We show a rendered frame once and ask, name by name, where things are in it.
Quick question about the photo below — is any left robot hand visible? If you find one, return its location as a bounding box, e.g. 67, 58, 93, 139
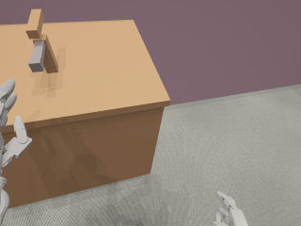
0, 79, 32, 177

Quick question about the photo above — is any right robot hand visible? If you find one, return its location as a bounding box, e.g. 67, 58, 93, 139
214, 191, 248, 226

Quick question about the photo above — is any robot left forearm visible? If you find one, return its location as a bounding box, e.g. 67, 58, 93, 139
0, 176, 10, 226

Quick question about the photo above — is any counter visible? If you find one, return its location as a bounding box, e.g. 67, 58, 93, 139
0, 8, 170, 209

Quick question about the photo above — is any tap lever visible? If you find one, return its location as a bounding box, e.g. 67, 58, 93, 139
28, 40, 46, 73

